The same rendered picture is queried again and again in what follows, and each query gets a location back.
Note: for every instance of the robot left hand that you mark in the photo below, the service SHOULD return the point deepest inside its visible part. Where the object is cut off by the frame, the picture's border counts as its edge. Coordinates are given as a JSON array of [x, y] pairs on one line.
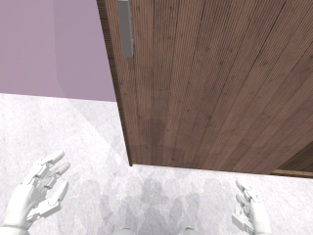
[[20, 211]]

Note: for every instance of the wardrobe door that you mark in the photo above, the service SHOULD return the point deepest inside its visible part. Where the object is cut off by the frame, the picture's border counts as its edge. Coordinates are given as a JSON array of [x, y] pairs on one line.
[[301, 161], [221, 85]]

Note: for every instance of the robot right hand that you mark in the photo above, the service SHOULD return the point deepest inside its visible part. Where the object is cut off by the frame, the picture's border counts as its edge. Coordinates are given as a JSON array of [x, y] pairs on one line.
[[255, 219]]

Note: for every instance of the right robot shin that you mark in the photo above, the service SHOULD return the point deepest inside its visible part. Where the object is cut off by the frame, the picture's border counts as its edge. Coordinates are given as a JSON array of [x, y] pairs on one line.
[[189, 228]]

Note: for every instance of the handle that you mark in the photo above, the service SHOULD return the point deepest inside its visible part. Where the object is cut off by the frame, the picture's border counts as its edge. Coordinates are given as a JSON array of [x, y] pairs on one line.
[[124, 15]]

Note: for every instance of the left robot forearm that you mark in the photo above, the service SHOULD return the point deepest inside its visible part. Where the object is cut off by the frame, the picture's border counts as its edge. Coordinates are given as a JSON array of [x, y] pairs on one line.
[[13, 230]]

